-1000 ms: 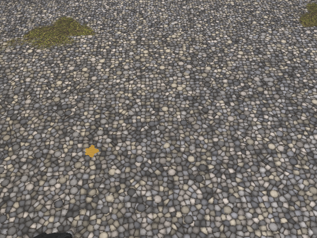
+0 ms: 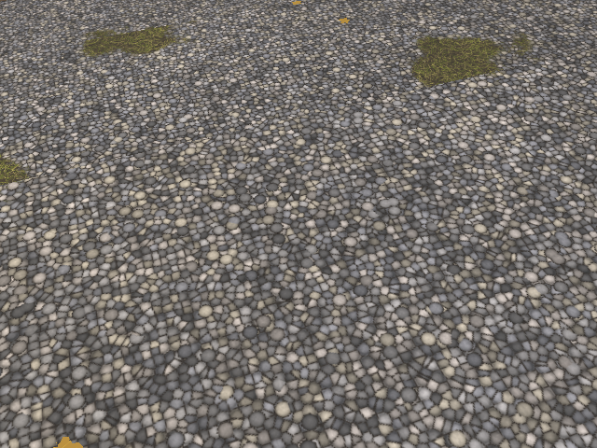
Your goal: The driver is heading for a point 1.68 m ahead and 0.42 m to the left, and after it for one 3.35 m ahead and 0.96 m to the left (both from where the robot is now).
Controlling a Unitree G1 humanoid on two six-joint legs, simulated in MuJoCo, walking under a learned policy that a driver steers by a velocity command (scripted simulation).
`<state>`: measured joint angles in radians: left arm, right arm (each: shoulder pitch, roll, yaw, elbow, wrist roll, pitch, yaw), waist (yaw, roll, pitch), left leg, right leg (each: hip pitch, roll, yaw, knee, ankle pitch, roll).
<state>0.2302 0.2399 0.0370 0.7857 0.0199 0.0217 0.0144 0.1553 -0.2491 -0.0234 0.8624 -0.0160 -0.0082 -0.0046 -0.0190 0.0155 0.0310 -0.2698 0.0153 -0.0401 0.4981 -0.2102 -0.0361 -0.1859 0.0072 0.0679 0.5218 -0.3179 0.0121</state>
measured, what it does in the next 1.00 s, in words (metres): lifts its right foot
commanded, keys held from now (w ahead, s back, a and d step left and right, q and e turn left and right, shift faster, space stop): no key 0.64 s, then w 0.36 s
